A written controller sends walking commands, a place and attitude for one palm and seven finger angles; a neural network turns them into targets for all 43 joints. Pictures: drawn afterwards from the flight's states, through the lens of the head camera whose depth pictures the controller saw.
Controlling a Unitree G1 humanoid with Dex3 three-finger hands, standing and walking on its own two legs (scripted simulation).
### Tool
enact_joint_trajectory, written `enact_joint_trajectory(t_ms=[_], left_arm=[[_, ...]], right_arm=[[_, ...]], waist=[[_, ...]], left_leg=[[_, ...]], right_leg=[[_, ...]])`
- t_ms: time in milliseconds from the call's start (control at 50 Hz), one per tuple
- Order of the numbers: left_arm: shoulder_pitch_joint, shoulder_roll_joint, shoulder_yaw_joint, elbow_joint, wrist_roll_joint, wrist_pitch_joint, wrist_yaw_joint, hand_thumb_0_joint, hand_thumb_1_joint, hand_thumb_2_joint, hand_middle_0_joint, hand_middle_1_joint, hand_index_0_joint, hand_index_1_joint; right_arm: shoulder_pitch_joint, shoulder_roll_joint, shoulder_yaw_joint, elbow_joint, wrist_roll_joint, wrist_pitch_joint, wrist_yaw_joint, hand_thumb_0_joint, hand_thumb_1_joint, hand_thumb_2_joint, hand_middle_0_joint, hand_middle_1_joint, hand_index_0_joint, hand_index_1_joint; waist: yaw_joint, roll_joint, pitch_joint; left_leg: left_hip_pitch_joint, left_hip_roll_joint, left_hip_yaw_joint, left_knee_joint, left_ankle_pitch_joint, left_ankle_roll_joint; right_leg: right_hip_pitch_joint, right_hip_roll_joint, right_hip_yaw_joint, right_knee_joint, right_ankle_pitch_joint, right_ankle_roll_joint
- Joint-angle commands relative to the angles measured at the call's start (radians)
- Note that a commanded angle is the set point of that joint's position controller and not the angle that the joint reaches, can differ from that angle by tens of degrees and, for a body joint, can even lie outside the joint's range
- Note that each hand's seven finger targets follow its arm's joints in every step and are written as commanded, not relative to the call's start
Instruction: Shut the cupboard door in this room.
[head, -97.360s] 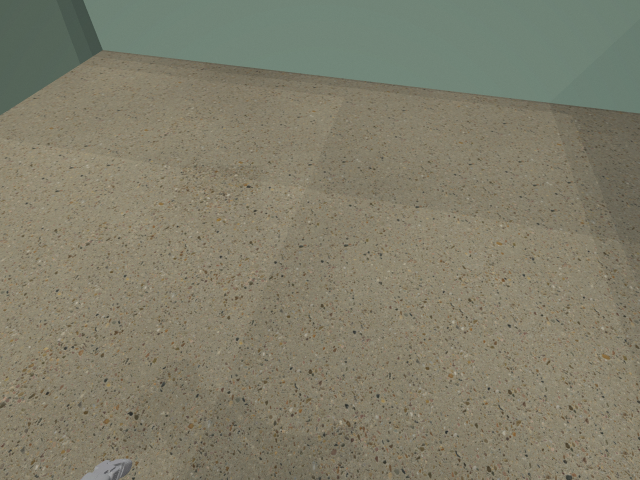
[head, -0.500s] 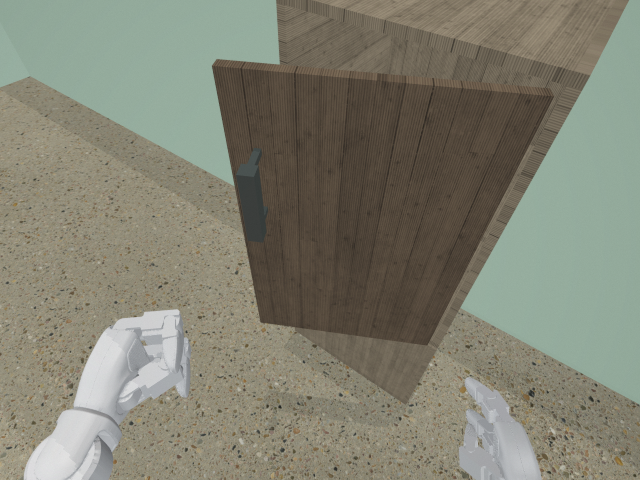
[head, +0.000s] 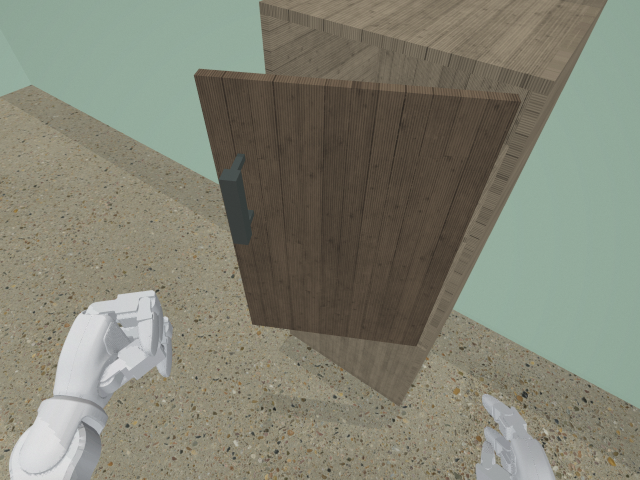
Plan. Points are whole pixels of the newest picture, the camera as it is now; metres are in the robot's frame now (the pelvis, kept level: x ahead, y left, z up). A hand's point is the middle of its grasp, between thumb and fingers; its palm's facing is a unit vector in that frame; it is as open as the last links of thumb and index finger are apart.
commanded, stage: bring the fist close to the handle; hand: left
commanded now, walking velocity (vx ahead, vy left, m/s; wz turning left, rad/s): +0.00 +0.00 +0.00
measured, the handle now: (241, 199) +0.47 +0.16 +0.09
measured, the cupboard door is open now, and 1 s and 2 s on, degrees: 27 27 24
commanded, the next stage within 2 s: push the door shut along its arc in 1.50 s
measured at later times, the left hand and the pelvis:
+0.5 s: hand (213, 315) +0.28 +0.15 +0.09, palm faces -0.10 -0.99 -0.04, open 3.1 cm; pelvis +0.00 -0.02 +0.00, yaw +0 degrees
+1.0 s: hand (240, 261) +0.35 +0.14 +0.09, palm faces -0.09 -1.00 -0.02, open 3.1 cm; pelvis +0.01 -0.01 +0.00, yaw -1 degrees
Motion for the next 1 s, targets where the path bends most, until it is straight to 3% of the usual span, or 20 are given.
enact_joint_trajectory(t_ms=[0,60,120,220,260,320,360,440,520,540,560,600,620,700,720,800,820,900,920,980], left_arm=[[-0.074,0.111,0.017,-0.146,-0.001,-0.014,-0.038,0.0,0.9,0.9,-1.3,-1.5,-1.3,-1.5],[-0.1,0.151,0.061,-0.193,-0.011,-0.002,-0.038,0.0,0.9,0.9,-1.3,-1.5,-1.3,-1.5],[-0.191,0.198,0.117,-0.238,-0.025,-0.041,-0.008,0.0,0.9,0.9,-1.3,-1.5,-1.3,-1.5],[-0.297,0.168,0.096,-0.118,-0.027,-0.089,-0.001,0.0,0.9,0.9,-1.3,-1.5,-1.3,-1.5],[-0.288,0.138,0.054,-0.047,-0.024,-0.066,-0.028,0.0,0.9,0.9,-1.3,-1.5,-1.3,-1.5],[-0.319,0.153,0.04,0.029,-0.019,-0.019,-0.064,0.0,0.9,0.9,-1.3,-1.5,-1.3,-1.5],[-0.4,0.151,0.029,0.009,-0.018,-0.004,-0.068,0.0,0.9,0.9,-1.3,-1.5,-1.3,-1.5],[-0.436,0.191,0.098,-0.037,-0.025,-0.024,-0.022,0.0,0.9,0.9,-1.3,-1.5,-1.3,-1.5],[-0.428,0.211,0.142,0.04,-0.013,-0.056,0.022,0.0,0.9,0.9,-1.3,-1.5,-1.3,-1.5],[-0.446,0.165,0.099,0.064,-0.005,-0.056,0.02,0.0,0.9,0.9,-1.3,-1.5,-1.3,-1.5],[-0.436,0.185,0.12,0.092,0.0,-0.051,0.023,0.0,0.9,0.9,-1.3,-1.5,-1.3,-1.5],[-0.466,0.158,0.074,0.131,0.013,-0.037,0.008,0.0,0.9,0.9,-1.3,-1.5,-1.3,-1.5],[-0.491,0.159,0.067,0.131,0.014,-0.03,0.003,0.0,0.9,0.9,-1.3,-1.5,-1.3,-1.5],[-0.632,0.141,0.025,0.101,0.008,-0.033,-0.016,0.0,0.9,0.9,-1.3,-1.5,-1.3,-1.5],[-0.669,0.145,0.024,0.093,0.007,-0.039,-0.009,0.0,0.9,0.9,-1.3,-1.5,-1.3,-1.5],[-0.756,0.113,-0.001,0.129,0.015,-0.069,0.021,0.0,0.9,0.9,-1.3,-1.5,-1.3,-1.5],[-0.739,0.154,0.039,0.166,0.021,-0.069,0.036,0.0,0.9,0.9,-1.3,-1.5,-1.3,-1.5],[-0.758,0.097,-0.005,0.28,0.053,-0.039,0.063,0.0,0.9,0.9,-1.3,-1.5,-1.3,-1.5],[-0.774,0.128,0.016,0.306,0.061,-0.031,0.07,0.0,0.9,0.9,-1.3,-1.5,-1.3,-1.5],[-0.825,0.116,0.013,0.323,0.069,-0.021,0.083,0.0,0.9,0.9,-1.3,-1.5,-1.3,-1.5]], right_arm=[[-0.077,-0.125,-0.051,-0.162,0.009,-0.062,-0.011,0.0,-0.9,-0.9,0.2,0.3,0.2,0.3],[-0.092,-0.122,-0.051,-0.175,0.008,-0.06,-0.017,0.0,-0.9,-0.9,0.2,0.3,0.2,0.3],[-0.096,-0.117,-0.045,-0.161,0.0,-0.058,-0.026,0.0,-0.9,-0.9,0.2,0.3,0.2,0.3],[-0.095,-0.115,-0.041,-0.122,0.004,-0.055,-0.028,0.0,-0.9,-0.9,0.2,0.3,0.2,0.3],[-0.091,-0.117,-0.042,-0.122,0.009,-0.056,-0.028,0.0,-0.9,-0.9,0.2,0.3,0.2,0.3],[-0.085,-0.127,-0.045,-0.118,0.017,-0.047,-0.031,0.0,-0.9,-0.9,0.2,0.3,0.2,0.3],[-0.091,-0.124,-0.046,-0.127,0.018,-0.046,-0.035,0.0,-0.9,-0.9,0.2,0.3,0.2,0.3],[-0.097,-0.115,-0.045,-0.135,0.006,-0.044,-0.031,0.0,-0.9,-0.9,0.2,0.3,0.2,0.3],[-0.088,-0.113,-0.045,-0.117,0.003,-0.027,-0.02,0.0,-0.9,-0.9,0.2,0.3,0.2,0.3],[-0.092,-0.108,-0.043,-0.116,0.005,-0.023,-0.015,0.0,-0.9,-0.9,0.2,0.3,0.2,0.3],[-0.084,-0.112,-0.048,-0.112,0.006,-0.017,-0.012,0.0,-0.9,-0.9,0.2,0.3,0.2,0.3],[-0.082,-0.117,-0.049,-0.113,0.011,-0.005,-0.009,0.0,-0.9,-0.9,0.2,0.3,0.2,0.3],[-0.081,-0.122,-0.052,-0.114,0.011,-0.002,-0.009,0.0,-0.9,-0.9,0.2,0.3,0.2,0.3],[-0.081,-0.122,-0.053,-0.115,0.015,-0.001,-0.017,0.0,-0.9,-0.9,0.2,0.3,0.2,0.3],[-0.081,-0.123,-0.054,-0.111,0.014,-0.002,-0.021,0.0,-0.9,-0.9,0.2,0.3,0.2,0.3],[-0.071,-0.118,-0.051,-0.086,0.009,-0.007,-0.02,0.0,-0.9,-0.9,0.2,0.3,0.2,0.3],[-0.065,-0.124,-0.055,-0.076,0.007,-0.001,-0.02,0.0,-0.9,-0.9,0.2,0.3,0.2,0.3],[-0.061,-0.12,-0.052,-0.074,0.009,0.027,-0.004,0.0,-0.9,-0.9,0.2,0.3,0.2,0.3],[-0.057,-0.126,-0.055,-0.071,0.007,0.036,-0.003,0.0,-0.9,-0.9,0.2,0.3,0.2,0.3],[-0.058,-0.121,-0.055,-0.082,0.008,0.057,0.002,0.0,-0.9,-0.9,0.2,0.3,0.2,0.3]], waist=[[-0.013,-0.008,-0.092],[-0.004,-0.033,-0.123],[-0.006,-0.029,-0.141],[-0.029,-0.014,-0.115],[-0.032,-0.023,-0.107],[-0.035,-0.034,-0.113],[-0.03,-0.025,-0.149],[0.0,-0.047,-0.241],[0.006,-0.074,-0.206],[-0.004,-0.042,-0.178],[-0.001,-0.044,-0.172],[-0.014,-0.024,-0.152],[-0.019,-0.046,-0.162],[-0.034,0.002,-0.22],[-0.042,-0.022,-0.227],[-0.047,-0.019,-0.246],[-0.039,-0.045,-0.244],[-0.035,-0.037,-0.224],[-0.032,-0.046,-0.231],[-0.028,-0.04,-0.253]], left_leg=[[0.026,0.052,-0.09,-0.162,0.135,-0.062],[0.024,0.047,-0.076,-0.152,0.146,-0.051],[0.026,0.046,-0.07,-0.138,0.166,-0.049],[0.003,0.041,-0.062,-0.116,0.133,-0.047],[-0.011,0.039,-0.056,-0.113,0.132,-0.046],[-0.021,0.041,-0.05,-0.104,0.145,-0.043],[-0.003,0.04,-0.052,-0.113,0.16,-0.041],[0.022,0.039,-0.049,-0.122,0.234,-0.044],[-0.005,0.039,-0.035,-0.125,0.247,-0.048],[-0.006,0.036,-0.029,-0.128,0.248,-0.047],[-0.007,0.038,-0.029,-0.129,0.245,-0.05],[0.001,0.037,-0.024,-0.134,0.233,-0.048],[-0.001,0.038,-0.025,-0.126,0.237,-0.045],[0.051,0.039,-0.034,-0.134,0.23,-0.043],[0.061,0.043,-0.039,-0.13,0.244,-0.041],[0.095,0.046,-0.053,-0.14,0.257,-0.047],[0.085,0.047,-0.053,-0.137,0.266,-0.045],[0.074,0.046,-0.053,-0.154,0.259,-0.054],[0.068,0.046,-0.049,-0.15,0.265,-0.052],[0.083,0.048,-0.046,-0.155,0.291,-0.054]], right_leg=[[0.038,-0.015,0.045,-0.117,0.111,-0.001],[0.068,-0.022,0.063,-0.129,0.107,0.003],[0.083,-0.02,0.075,-0.126,0.113,0.004],[0.055,-0.027,0.1,-0.139,0.066,0.008],[0.058,-0.036,0.113,-0.149,0.068,0.011],[0.072,-0.048,0.136,-0.161,0.085,0.018],[0.088,-0.051,0.136,-0.159,0.103,0.019],[0.162,-0.047,0.122,-0.128,0.214,0.018],[0.17,-0.048,0.125,-0.118,0.265,0.022],[0.151,-0.051,0.126,-0.118,0.279,0.022],[0.146,-0.05,0.126,-0.119,0.281,0.021],[0.117,-0.044,0.116,-0.124,0.258,0.018],[0.124,-0.048,0.125,-0.125,0.264,0.023],[0.113,-0.039,0.108,-0.124,0.24,0.015],[0.111,-0.036,0.103,-0.119,0.253,0.015],[0.081,-0.028,0.076,-0.1,0.26,0.009],[0.088,-0.028,0.079,-0.1,0.266,0.009],[0.063,-0.03,0.065,-0.092,0.259,0.006],[0.076,-0.031,0.071,-0.094,0.264,0.005],[0.086,-0.03,0.067,-0.091,0.292,0.002]])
